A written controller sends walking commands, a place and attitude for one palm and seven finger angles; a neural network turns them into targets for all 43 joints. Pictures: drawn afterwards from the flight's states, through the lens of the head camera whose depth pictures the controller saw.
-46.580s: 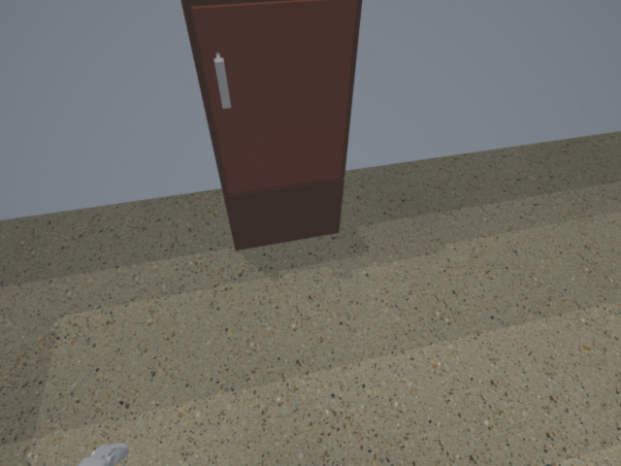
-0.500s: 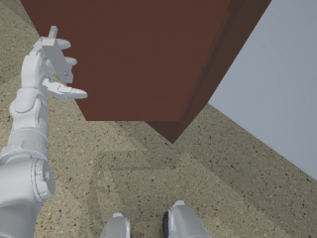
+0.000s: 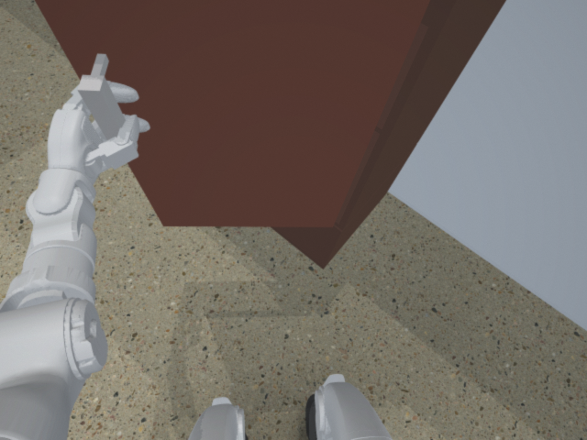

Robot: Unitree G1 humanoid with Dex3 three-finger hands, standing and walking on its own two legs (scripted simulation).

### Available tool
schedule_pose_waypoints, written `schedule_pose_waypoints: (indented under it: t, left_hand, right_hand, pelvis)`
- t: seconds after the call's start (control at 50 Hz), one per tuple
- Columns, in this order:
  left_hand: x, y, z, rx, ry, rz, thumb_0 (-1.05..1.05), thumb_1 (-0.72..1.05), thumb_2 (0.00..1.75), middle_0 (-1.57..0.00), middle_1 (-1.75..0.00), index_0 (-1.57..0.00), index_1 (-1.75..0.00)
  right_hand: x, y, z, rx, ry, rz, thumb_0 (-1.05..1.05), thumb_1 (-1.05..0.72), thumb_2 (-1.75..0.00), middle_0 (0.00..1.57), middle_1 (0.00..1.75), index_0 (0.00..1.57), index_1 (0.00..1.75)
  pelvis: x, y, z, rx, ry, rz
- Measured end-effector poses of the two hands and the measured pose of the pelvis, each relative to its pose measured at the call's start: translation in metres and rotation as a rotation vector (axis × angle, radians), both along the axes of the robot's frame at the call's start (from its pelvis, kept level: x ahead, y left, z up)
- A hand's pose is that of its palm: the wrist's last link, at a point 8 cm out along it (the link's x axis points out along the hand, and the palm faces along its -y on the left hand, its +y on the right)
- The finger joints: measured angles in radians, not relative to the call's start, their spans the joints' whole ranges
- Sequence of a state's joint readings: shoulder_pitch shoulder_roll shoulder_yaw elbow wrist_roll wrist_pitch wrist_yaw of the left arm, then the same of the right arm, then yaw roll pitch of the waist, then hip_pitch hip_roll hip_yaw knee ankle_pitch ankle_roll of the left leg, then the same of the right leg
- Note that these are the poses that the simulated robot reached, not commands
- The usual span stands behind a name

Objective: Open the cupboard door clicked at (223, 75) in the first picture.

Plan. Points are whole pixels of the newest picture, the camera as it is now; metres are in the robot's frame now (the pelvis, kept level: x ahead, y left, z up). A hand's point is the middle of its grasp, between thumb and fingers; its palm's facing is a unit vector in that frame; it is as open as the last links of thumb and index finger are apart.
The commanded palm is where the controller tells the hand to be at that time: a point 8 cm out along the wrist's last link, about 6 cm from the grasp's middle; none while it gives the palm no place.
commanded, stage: close the thumb around the handle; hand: left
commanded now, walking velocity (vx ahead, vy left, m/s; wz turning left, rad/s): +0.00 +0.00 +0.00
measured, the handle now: (115, 109) +0.54 +0.21 +0.07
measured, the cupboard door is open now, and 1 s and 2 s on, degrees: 42 74 82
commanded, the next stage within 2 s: pull the door open along its arc in 0.04 s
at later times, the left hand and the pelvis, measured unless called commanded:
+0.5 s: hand (130, 187) +0.42 +0.18 +0.06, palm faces -0.03 -1.00 -0.01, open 6.0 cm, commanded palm +0.37 +0.23 +0.07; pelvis +0.01 -0.01 +0.02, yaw -1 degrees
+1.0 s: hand (187, 282) +0.30 +0.10 +0.07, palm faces +0.39 -0.92 +0.01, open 6.2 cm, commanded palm +0.24 +0.16 +0.07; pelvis +0.00 -0.03 +0.02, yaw +2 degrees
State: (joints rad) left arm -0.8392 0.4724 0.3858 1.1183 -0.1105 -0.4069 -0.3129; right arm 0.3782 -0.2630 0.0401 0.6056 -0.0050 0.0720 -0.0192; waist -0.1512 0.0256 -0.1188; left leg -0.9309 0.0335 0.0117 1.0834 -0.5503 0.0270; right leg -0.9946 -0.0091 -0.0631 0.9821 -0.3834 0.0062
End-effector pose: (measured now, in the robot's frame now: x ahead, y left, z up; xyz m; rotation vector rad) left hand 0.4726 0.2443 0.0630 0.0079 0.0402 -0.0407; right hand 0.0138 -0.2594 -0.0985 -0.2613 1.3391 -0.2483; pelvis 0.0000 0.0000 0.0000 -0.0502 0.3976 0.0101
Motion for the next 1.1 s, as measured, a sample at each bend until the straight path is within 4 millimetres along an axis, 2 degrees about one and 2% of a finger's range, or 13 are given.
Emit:
schedule_pose_waypoints:
  t: [0.24, 0.36, 0.46, 0.58, 0.7, 0.78, 0.84, 0.96, 1.1]
  left_hand:
    - [-0.007, -0.002, 0.0, 0.006, 0.001, 0.03, 0.0, 0.71, 0.83, -0.35, -1.35, -0.36, -1.35]
    - [-0.024, -0.004, 0.0, 0.009, -0.002, 0.033, 0.0, 0.71, 0.79, -0.36, -1.35, -0.36, -1.35]
    - [-0.052, -0.009, 0.0, 0.007, -0.007, 0.021, 0.0, 0.7, 0.74, -0.36, -1.35, -0.36, -1.35]
    - [-0.103, -0.02, 0.0, -0.006, -0.021, 0.0, 0.01, 0.67, 0.7, -0.36, -1.35, -0.36, -1.35]
    - [-0.151, -0.047, -0.003, -0.08, -0.053, 0.205, 0.03, 0.65, 0.71, -0.38, -1.35, -0.37, -1.33]
    - [-0.172, -0.063, 0.0, -0.029, -0.069, 0.302, 0.03, 0.65, 0.73, -0.38, -1.34, -0.36, -1.32]
    - [-0.185, -0.074, 0.001, -0.002, -0.07, 0.344, 0.03, 0.65, 0.73, -0.39, -1.34, -0.36, -1.32]
    - [-0.206, -0.093, 0.002, -0.012, -0.05, 0.42, 0.03, 0.65, 0.75, -0.37, -1.33, -0.36, -1.33]
    - [-0.228, -0.114, 0.004, -0.002, -0.029, 0.447, 0.03, 0.67, 0.76, -0.35, -1.33, -0.36, -1.33]
  right_hand:
    - [0.002, -0.005, 0.002, 0.003, -0.03, -0.007, 0.0, -0.91, -0.9, 0.2, 0.3, 0.2, 0.3]
    - [0.006, -0.005, 0.004, 0.019, -0.048, -0.016, 0.0, -0.91, -0.9, 0.2, 0.3, 0.2, 0.3]
    - [0.02, -0.004, 0.01, 0.039, -0.104, -0.018, 0.0, -0.91, -0.9, 0.2, 0.3, 0.2, 0.3]
    - [0.056, -0.001, 0.02, 0.06, -0.23, 0.014, 0.0, -0.91, -0.9, 0.2, 0.3, 0.2, 0.3]
    - [0.107, 0.008, 0.026, 0.09, -0.372, 0.11, 0.0, -0.91, -0.9, 0.2, 0.3, 0.2, 0.3]
    - [0.136, 0.017, 0.027, 0.119, -0.45, 0.182, 0.0, -0.91, -0.9, 0.2, 0.3, 0.2, 0.3]
    - [0.151, 0.024, 0.027, 0.143, -0.487, 0.219, 0.0, -0.91, -0.9, 0.2, 0.3, 0.2, 0.3]
    - [0.159, 0.027, 0.026, 0.169, -0.506, 0.253, 0.0, -0.91, -0.9, 0.2, 0.3, 0.2, 0.3]
    - [0.151, 0.013, 0.023, 0.163, -0.485, 0.252, 0.01, -0.91, -0.9, 0.2, 0.3, 0.2, 0.3]
  pelvis:
    - [-0.002, -0.004, 0.002, 0.007, -0.013, -0.008]
    - [0.0, -0.005, 0.006, 0.011, -0.025, -0.015]
    - [0.005, -0.006, 0.012, 0.017, -0.05, -0.023]
    - [0.009, -0.006, 0.02, 0.023, -0.091, -0.024]
    - [0.006, -0.008, 0.02, 0.034, -0.123, -0.015]
    - [0.0, -0.013, 0.017, 0.044, -0.138, -0.006]
    - [-0.003, -0.018, 0.015, 0.049, -0.15, 0.002]
    - [-0.005, -0.029, 0.016, 0.056, -0.171, 0.017]
    - [-0.003, -0.04, 0.018, 0.063, -0.184, 0.028]
